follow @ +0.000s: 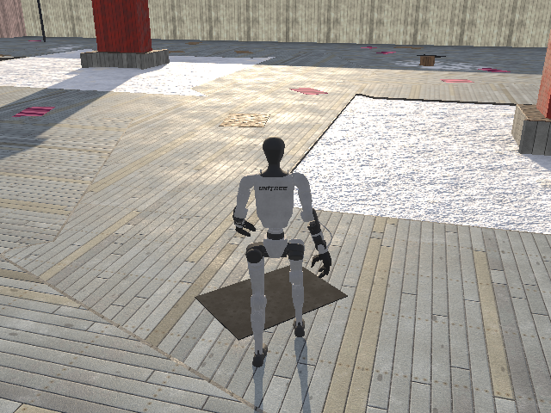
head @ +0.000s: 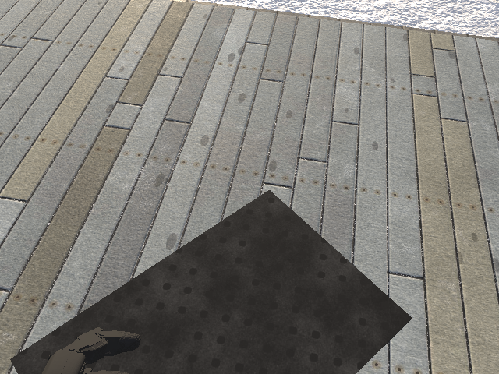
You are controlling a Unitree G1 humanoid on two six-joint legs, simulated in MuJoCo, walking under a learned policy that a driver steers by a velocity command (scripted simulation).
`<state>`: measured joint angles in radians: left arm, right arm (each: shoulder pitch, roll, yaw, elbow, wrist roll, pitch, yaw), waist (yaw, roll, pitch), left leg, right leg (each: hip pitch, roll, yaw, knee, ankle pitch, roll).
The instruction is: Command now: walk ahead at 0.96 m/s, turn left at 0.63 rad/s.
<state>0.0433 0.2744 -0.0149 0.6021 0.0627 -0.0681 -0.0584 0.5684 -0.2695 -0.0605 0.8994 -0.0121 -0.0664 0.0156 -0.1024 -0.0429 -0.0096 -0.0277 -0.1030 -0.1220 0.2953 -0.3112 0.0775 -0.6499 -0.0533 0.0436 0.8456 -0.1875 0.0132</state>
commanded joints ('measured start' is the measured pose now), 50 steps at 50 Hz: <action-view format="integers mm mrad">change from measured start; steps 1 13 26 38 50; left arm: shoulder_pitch -128 271 331 145 467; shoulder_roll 65 89 251 71 196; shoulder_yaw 4 69 102 18 87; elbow -103 92 190 4 157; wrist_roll -20 -13 -30 3 -51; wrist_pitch -15 -27 -27 15 15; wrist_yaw -7 73 90 40 27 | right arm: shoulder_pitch -129 -281 -376 -240 -234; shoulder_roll -192 -74 -141 -166 -263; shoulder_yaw -46 -6 17 -15 -29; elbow -95 -168 -253 -144 -89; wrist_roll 14 -20 -13 -2 -63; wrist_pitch -30 39 52 -26 -10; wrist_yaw -1 36 74 -13 -52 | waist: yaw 60 134 -64 140 325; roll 141 -49 -59 -25 153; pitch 108 41 -34 111 -155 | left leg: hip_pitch -284 -729 -244 -298 108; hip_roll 199 203 2 158 247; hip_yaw -233 39 324 -186 204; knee -212 995 467 -148 521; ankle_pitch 314 34 227 273 1403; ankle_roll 152 13 126 253 0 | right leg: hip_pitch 235 596 675 49 588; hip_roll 60 -256 -186 -122 162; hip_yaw -77 243 -308 -38 -177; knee -194 -641 -312 187 -269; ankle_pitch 143 -215 1298 -55 57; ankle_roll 14 -127 -24 44 -191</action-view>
